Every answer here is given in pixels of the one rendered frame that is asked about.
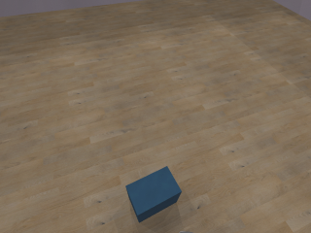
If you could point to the carton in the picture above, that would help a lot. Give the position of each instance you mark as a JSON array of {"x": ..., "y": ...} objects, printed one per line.
[{"x": 153, "y": 193}]

